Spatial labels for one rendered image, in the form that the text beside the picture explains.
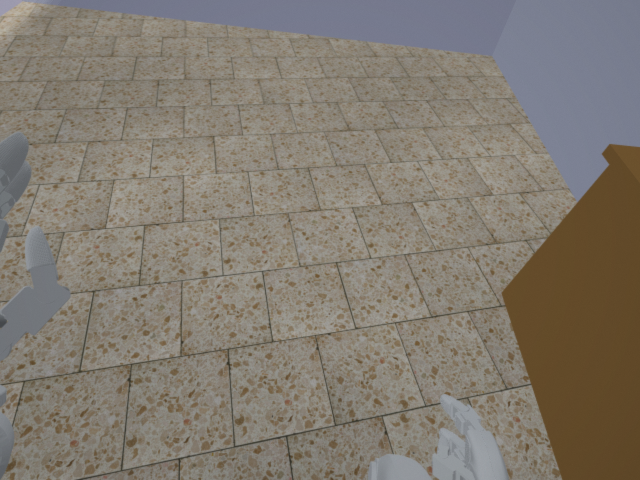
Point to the left robot hand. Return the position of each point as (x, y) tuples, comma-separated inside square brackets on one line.
[(31, 308)]

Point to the right robot thigh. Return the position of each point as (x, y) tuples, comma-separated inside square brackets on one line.
[(396, 467)]

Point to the right robot hand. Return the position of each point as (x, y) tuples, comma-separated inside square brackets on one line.
[(478, 458)]

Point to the counter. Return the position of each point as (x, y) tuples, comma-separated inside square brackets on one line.
[(575, 311)]

